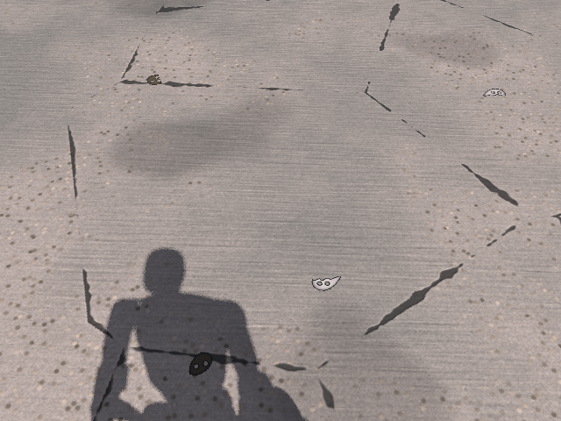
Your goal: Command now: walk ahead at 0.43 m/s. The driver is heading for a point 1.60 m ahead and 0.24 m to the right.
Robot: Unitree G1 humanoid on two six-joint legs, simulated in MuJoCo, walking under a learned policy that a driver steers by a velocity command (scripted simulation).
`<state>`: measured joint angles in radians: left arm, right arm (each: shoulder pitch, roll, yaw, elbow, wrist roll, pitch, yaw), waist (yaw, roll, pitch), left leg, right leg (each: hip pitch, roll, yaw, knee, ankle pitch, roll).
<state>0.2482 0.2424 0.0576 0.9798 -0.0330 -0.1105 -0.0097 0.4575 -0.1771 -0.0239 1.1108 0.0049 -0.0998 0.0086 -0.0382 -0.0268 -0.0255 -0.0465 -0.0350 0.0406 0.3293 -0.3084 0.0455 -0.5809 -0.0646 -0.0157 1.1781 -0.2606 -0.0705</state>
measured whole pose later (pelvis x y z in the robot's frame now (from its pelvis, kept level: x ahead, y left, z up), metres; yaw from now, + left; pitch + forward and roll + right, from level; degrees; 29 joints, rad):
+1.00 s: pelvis +0.58 +0.01 +0.00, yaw +0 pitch +1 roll +1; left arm 0.25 0.27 0.06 0.95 -0.02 -0.09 0.00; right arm 0.23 -0.23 -0.06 0.93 0.00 -0.10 0.03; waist -0.01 -0.04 0.02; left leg -0.27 -0.04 0.07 0.39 -0.15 0.06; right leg -0.52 -0.09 0.02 1.15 -0.31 -0.05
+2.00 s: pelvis +1.16 -0.08 -0.01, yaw -19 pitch +2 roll +0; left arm 0.34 0.27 0.06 0.85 -0.02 -0.07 0.00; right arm 0.15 -0.26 -0.06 0.80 0.00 -0.12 0.03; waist 0.02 -0.02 0.01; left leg -0.36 -0.04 0.03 0.48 -0.16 0.05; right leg -0.34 0.04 0.09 1.13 -0.42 -0.05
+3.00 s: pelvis +1.53 -0.25 -0.01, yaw -20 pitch +1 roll -1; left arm 0.20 0.24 0.03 0.94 0.01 -0.01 0.02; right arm 0.12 -0.23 -0.05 0.87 -0.01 -0.01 -0.01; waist 0.02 -0.01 0.00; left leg -0.34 0.02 0.00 0.52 -0.19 0.00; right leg -0.16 0.02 -0.03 0.48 -0.34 -0.02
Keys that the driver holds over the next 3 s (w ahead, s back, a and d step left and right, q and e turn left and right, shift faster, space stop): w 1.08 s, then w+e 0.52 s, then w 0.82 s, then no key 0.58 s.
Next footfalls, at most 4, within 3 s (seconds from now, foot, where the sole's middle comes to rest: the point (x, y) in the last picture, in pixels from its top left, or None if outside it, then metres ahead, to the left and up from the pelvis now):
0.26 right None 0.34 -0.14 -0.78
0.82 left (236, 371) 0.66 0.10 -0.78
1.36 right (324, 271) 0.96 -0.15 -0.78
1.88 left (277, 191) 1.29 -0.03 -0.78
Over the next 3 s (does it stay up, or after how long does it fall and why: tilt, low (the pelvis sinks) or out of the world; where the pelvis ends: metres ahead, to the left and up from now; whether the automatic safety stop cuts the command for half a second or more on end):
stays up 1.53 -0.25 -0.01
